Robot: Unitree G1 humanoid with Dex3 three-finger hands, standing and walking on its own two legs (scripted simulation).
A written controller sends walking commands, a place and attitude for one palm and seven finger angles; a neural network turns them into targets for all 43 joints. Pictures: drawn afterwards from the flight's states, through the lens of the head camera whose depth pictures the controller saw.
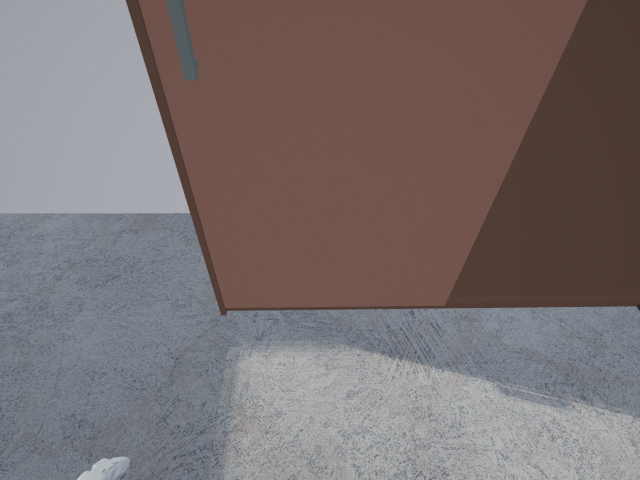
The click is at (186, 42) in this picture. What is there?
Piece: wardrobe's sliding door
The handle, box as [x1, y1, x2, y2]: [166, 0, 198, 80]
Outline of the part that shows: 166,0 185,80 196,80 198,75 196,70 198,62 193,55 182,0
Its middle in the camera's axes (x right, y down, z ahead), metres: -0.24 -0.39 +0.66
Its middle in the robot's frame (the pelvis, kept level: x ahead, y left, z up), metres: +0.77 +0.29 +0.25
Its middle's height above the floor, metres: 1.02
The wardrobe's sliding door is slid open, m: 0.00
